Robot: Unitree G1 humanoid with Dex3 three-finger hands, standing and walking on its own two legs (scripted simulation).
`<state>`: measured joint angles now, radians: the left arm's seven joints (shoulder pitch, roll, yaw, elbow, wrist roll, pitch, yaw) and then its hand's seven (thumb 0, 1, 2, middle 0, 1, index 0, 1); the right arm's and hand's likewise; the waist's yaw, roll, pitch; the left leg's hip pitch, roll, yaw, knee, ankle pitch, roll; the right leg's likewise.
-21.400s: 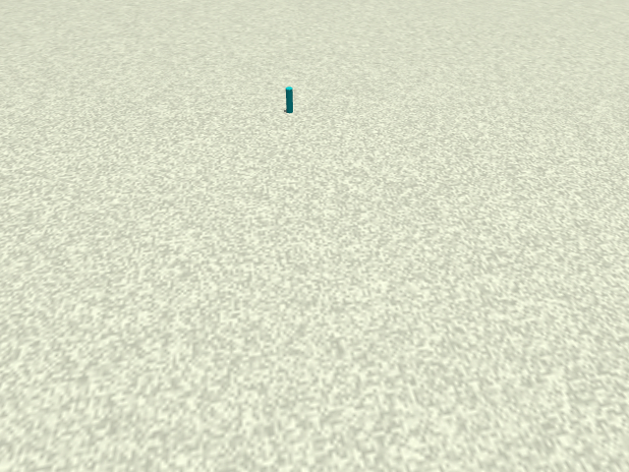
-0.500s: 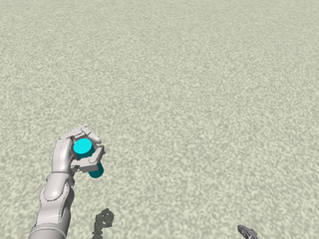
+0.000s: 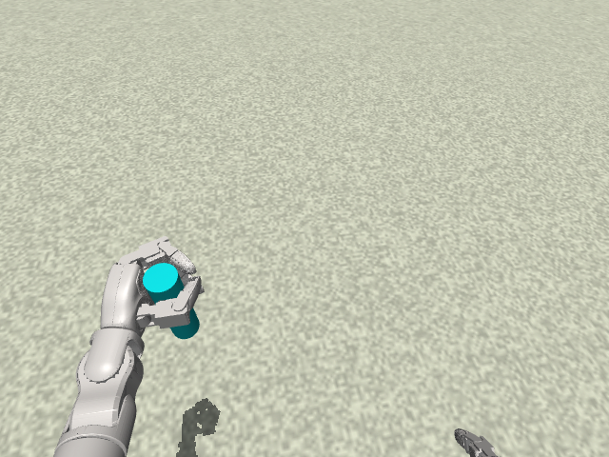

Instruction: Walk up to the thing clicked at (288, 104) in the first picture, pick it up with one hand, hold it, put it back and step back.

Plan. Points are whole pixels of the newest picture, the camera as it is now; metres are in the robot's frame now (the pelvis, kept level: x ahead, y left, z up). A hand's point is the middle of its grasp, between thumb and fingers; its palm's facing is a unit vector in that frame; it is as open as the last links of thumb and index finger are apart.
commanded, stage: crouch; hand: left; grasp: from the side
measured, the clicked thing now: (174, 304) +0.33 +0.18 +0.01
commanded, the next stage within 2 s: lower in 1.86 s
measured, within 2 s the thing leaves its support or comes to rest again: neither
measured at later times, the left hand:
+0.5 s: hand (198, 326) +0.35 +0.17 -0.10, palm faces +0.05 -1.00 -0.02, open 5.1 cm
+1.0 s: hand (215, 356) +0.40 +0.19 -0.34, palm faces +0.10 -0.99 -0.03, open 5.1 cm
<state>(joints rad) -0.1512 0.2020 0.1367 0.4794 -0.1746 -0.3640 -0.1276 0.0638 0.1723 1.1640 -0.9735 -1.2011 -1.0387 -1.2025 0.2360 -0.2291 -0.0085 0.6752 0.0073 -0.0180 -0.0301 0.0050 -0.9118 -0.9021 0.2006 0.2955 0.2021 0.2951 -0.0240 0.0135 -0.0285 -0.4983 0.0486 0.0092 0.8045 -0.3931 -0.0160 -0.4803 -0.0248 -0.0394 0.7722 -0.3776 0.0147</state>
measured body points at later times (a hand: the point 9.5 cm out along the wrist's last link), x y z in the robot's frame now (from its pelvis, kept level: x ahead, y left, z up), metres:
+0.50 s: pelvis -0.03 +0.00 -0.10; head +0.08 +0.02 +0.34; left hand +0.34 +0.22 -0.09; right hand +0.09 -0.27 -0.21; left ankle +0.01 +0.13 -0.71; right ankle +0.01 -0.13 -0.71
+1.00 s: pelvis -0.08 +0.00 -0.31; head +0.12 +0.02 +0.09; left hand +0.38 +0.24 -0.34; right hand +0.01 -0.27 -0.44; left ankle +0.01 +0.13 -0.71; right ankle +0.01 -0.13 -0.71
